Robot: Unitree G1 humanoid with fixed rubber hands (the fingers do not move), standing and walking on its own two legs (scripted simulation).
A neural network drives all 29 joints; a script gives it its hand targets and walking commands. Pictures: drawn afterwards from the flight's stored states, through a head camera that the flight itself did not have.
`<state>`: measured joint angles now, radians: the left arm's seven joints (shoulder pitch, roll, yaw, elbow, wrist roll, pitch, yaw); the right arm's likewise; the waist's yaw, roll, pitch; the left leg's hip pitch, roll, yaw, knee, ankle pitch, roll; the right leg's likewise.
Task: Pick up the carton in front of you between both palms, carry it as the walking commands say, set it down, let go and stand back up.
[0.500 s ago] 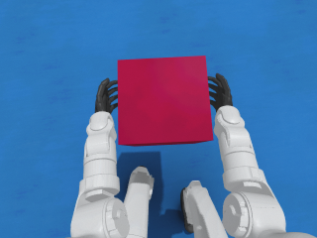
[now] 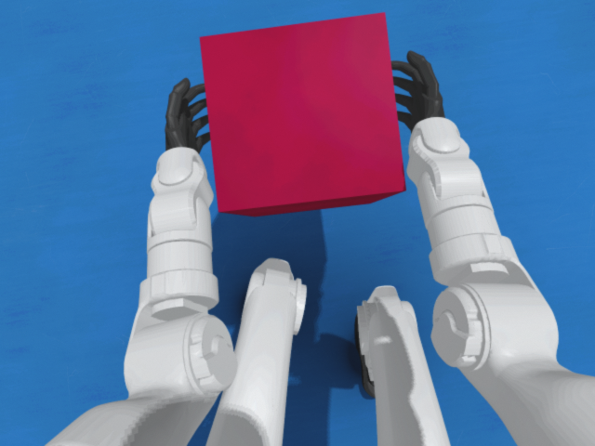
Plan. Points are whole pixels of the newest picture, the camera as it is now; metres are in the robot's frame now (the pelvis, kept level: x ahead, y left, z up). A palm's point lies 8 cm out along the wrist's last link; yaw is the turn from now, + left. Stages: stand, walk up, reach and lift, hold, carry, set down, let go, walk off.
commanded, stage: set down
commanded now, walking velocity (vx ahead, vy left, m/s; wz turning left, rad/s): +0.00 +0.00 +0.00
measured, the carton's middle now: (304, 139) +0.48 +0.10 -0.19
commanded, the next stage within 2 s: none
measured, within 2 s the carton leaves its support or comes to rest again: rests again in 1.28 s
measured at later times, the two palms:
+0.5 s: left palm (203, 161) +0.43 +0.27 -0.25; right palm (381, 126) +0.54 -0.01 -0.25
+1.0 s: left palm (209, 166) +0.43 +0.26 -0.30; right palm (376, 133) +0.54 -0.02 -0.30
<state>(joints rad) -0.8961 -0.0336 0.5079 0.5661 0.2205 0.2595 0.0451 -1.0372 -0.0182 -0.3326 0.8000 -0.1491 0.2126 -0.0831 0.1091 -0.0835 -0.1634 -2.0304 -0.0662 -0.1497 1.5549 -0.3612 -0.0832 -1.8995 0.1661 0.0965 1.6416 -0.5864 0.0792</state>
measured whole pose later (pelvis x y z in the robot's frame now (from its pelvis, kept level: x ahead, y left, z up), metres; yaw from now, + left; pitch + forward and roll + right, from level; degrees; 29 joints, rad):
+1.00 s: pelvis -0.02 -0.02 -0.12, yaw +0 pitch +46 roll +2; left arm -1.21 0.12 0.62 0.80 0.17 0.22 0.00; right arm -1.51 -0.19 -0.08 1.14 -0.06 0.21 -0.16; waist 0.21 -0.09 0.19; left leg -2.33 0.00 -0.10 1.96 -0.43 -0.12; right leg -2.25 0.23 0.09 2.10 -0.64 0.07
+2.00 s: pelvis -0.03 -0.01 -0.14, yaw +1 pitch +40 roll +2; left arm -1.32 0.34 0.44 1.14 -0.15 -0.04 0.05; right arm -1.53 -0.39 0.15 1.08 0.13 0.11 -0.08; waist 0.19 -0.01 0.37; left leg -2.33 0.05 -0.02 2.03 -0.41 -0.04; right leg -2.24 0.12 0.07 2.18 -0.64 0.05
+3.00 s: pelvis +0.01 +0.00 +0.07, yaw +2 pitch +47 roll -1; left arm -0.91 0.17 0.43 0.68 -0.05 0.18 0.02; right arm -1.19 -0.28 -0.13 0.90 -0.06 0.25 -0.03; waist 0.20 -0.07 -0.11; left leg -1.80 0.00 -0.05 1.28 -0.30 -0.03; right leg -1.70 0.07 0.06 1.38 -0.50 0.03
